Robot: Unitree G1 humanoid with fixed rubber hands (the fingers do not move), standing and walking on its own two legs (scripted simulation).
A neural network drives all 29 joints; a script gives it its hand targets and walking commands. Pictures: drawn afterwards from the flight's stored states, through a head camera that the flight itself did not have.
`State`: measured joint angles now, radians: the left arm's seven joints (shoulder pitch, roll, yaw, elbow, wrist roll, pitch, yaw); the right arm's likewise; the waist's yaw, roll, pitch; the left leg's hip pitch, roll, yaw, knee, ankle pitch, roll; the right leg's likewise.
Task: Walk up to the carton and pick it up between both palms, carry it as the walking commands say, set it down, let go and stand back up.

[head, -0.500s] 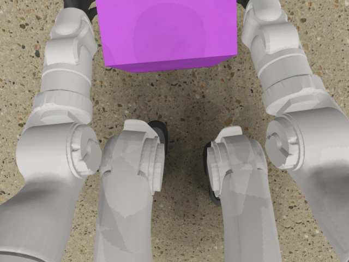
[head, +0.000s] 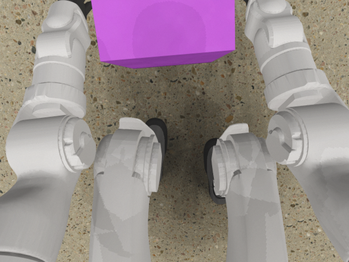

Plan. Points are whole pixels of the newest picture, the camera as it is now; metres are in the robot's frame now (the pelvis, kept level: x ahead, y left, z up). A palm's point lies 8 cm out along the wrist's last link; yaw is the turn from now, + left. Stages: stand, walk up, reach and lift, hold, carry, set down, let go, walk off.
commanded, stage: set down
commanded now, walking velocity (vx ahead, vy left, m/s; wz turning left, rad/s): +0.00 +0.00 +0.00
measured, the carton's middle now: (166, 10) +0.53 +0.08 -0.24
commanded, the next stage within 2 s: none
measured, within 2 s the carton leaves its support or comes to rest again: neither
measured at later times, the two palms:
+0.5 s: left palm (75, 6) +0.51 +0.24 -0.17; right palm out of the picture +0.55 -0.07 -0.17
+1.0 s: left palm (51, 1) +0.51 +0.27 -0.16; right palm out of the picture +0.56 -0.11 -0.16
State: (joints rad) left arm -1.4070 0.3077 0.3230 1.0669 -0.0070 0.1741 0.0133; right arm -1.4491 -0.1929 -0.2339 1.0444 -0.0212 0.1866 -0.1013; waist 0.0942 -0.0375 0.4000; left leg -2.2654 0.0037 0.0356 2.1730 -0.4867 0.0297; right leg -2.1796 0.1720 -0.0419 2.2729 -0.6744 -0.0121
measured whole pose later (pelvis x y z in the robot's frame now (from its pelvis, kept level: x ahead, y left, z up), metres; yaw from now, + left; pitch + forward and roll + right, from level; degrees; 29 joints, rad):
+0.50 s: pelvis +0.00 +0.00 +0.00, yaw +0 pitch +32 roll +0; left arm -1.45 0.33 0.31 1.16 -0.07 0.07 0.04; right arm -1.49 -0.23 -0.13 1.08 0.04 0.12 -0.11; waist 0.09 -0.02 0.45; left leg -2.25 0.01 0.04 2.17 -0.48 0.03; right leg -2.17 0.15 -0.04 2.27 -0.66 -0.01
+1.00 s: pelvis +0.00 +0.01 +0.00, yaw +0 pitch +35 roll +0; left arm -1.39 0.40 0.22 1.09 -0.21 0.05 0.07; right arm -1.44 -0.36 -0.02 1.02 0.18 0.12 -0.12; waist 0.08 -0.02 0.39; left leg -2.29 0.02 0.06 2.15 -0.47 0.06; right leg -2.20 0.10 -0.04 2.25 -0.66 -0.01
